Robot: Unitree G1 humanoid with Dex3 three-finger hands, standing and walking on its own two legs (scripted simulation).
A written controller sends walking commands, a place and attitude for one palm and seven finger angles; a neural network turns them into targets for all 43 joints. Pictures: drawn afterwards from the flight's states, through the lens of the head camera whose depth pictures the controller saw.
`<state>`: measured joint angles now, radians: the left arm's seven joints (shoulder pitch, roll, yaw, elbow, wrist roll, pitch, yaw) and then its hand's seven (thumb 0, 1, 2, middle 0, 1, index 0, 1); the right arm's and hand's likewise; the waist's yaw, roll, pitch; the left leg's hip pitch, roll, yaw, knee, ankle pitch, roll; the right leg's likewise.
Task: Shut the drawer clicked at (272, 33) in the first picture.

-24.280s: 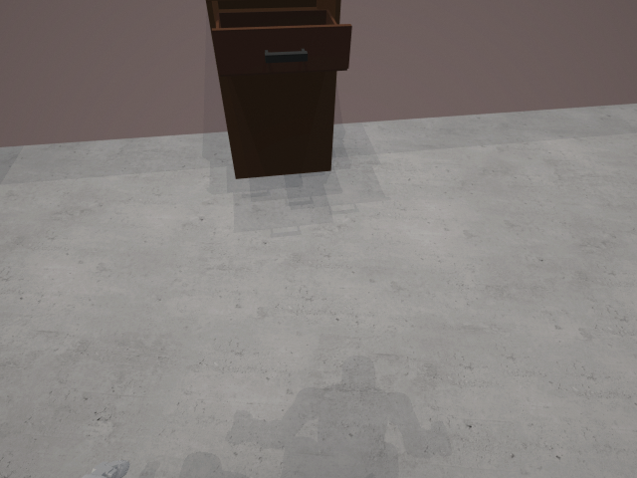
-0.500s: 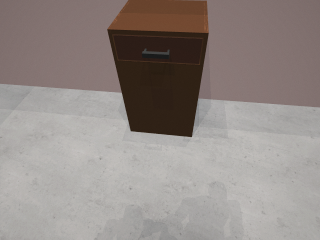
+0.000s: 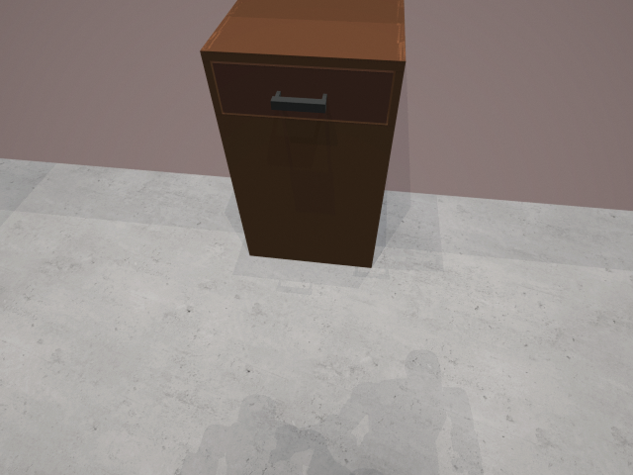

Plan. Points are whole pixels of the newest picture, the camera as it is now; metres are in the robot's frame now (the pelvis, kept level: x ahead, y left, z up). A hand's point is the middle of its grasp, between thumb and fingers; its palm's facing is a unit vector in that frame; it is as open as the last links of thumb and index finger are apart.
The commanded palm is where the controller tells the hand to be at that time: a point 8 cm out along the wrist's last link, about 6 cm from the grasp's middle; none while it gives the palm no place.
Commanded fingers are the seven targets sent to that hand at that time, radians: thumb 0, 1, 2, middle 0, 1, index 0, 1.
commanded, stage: look to check the result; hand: left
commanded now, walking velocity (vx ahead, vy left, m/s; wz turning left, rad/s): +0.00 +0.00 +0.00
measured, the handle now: (300, 100) +0.96 +0.09 -0.05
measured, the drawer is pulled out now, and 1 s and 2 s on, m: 0.00 0.00 0.00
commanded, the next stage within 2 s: stand and wait in 0.34 s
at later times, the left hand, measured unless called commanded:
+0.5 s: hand out of the picture +0.09 +0.23 -0.15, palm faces -0.01 -0.94 -0.33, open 7.4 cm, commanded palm none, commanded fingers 0.00 0.90 0.90 -0.20 -0.30 -0.20 -0.30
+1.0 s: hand out of the picture +0.11 +0.24 -0.16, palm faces -0.02 -0.94 -0.33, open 7.4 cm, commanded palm none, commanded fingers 0.00 0.90 0.90 -0.20 -0.30 -0.20 -0.30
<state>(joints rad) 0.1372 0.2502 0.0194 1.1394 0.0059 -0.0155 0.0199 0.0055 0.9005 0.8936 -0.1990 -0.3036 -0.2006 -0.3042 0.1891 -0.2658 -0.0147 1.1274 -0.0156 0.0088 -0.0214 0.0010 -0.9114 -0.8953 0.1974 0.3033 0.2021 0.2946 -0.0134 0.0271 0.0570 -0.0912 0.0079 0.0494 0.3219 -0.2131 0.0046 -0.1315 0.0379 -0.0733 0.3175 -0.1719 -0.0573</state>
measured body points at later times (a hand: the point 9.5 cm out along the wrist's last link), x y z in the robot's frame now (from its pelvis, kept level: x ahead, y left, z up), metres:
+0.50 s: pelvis +0.01 -0.01 +0.00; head +0.03 -0.02 +0.45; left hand +0.09 +0.28 -0.13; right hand +0.05 -0.29 -0.15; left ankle -0.02 +0.11 -0.75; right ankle +0.00 -0.08 -0.75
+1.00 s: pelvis +0.02 +0.00 +0.00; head +0.04 -0.01 +0.45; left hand +0.11 +0.28 -0.13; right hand +0.07 -0.29 -0.15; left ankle -0.02 +0.11 -0.75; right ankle +0.00 -0.08 -0.75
